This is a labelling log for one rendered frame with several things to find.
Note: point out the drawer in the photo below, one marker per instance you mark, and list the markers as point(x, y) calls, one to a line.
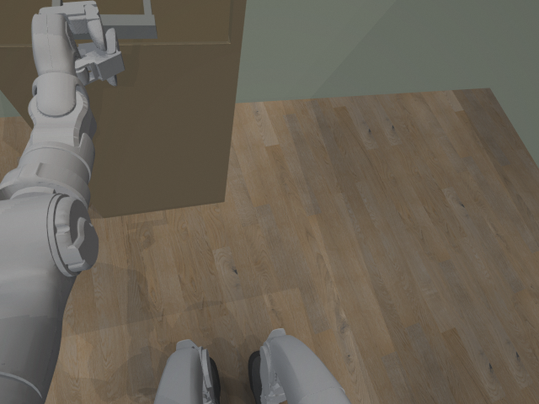
point(176, 20)

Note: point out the left robot forearm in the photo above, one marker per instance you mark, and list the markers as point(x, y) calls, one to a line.
point(60, 153)

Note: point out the cabinet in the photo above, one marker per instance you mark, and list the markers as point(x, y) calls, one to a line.
point(164, 132)

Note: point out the robot right shin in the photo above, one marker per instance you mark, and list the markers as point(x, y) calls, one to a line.
point(272, 394)

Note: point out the left robot upper arm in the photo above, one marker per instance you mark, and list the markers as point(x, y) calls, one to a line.
point(46, 241)

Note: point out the robot left hand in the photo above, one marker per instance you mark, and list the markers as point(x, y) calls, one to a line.
point(55, 50)

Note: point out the handle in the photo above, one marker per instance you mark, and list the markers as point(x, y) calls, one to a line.
point(127, 26)

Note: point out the right robot thigh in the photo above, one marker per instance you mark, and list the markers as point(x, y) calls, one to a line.
point(304, 377)

